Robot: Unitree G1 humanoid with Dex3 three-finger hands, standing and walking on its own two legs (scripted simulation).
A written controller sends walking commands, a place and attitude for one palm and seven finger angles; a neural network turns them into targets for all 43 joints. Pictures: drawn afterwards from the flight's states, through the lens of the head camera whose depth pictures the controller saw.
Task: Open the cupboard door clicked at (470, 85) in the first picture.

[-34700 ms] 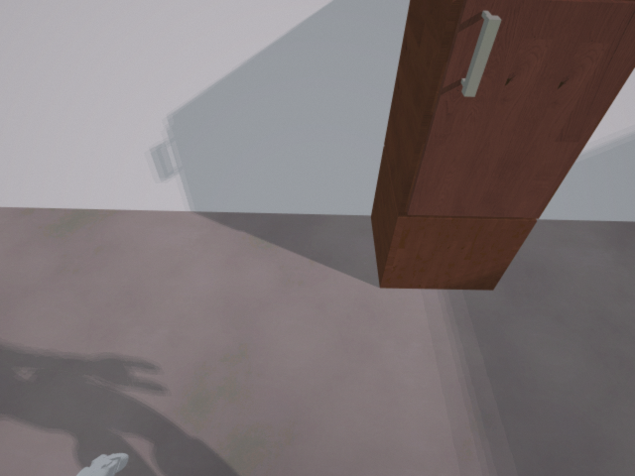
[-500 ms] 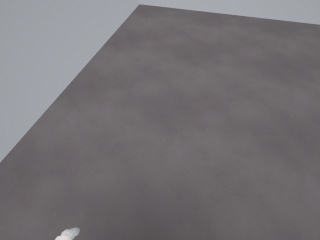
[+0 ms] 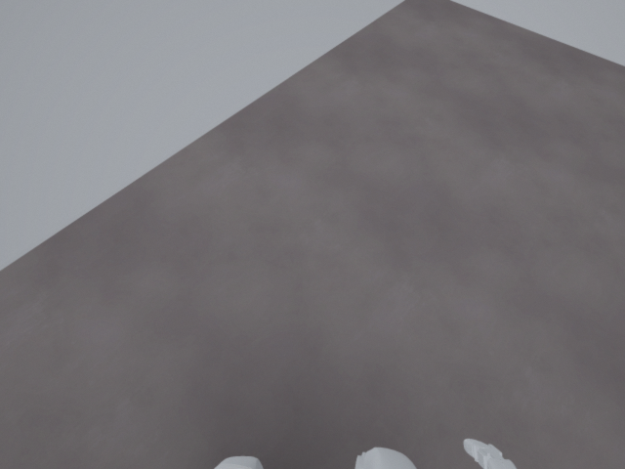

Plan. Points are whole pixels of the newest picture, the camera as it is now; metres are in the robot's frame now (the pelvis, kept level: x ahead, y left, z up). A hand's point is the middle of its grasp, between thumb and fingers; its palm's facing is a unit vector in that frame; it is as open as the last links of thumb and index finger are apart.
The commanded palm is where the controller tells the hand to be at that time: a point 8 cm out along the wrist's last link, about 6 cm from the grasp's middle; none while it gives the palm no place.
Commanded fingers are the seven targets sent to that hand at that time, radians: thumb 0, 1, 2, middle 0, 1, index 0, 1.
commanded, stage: turn to face it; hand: left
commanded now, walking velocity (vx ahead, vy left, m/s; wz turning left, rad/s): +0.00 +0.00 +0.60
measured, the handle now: out of the picture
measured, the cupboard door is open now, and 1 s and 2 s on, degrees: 40 40 40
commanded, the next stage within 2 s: none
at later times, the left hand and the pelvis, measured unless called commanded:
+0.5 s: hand out of the picture +0.04 +0.16 -0.16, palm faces +0.29 -0.93 -0.21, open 7.4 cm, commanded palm none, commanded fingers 0.00 0.90 0.90 -0.20 -0.30 -0.20 -0.30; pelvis +0.02 -0.04 +0.00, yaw +18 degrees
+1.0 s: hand out of the picture +0.00 +0.14 -0.14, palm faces +0.58 -0.77 -0.28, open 7.4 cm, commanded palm none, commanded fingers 0.00 0.90 0.90 -0.20 -0.30 -0.20 -0.30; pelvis +0.05 -0.07 +0.01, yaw +37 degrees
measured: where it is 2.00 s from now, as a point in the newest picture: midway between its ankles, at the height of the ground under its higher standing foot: outside the picture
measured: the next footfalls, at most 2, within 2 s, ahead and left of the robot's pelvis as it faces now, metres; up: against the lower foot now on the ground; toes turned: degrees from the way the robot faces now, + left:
right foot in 0.22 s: +0.07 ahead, -0.17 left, +0.00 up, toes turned +5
left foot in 0.52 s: +0.03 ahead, +0.10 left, +0.00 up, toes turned +24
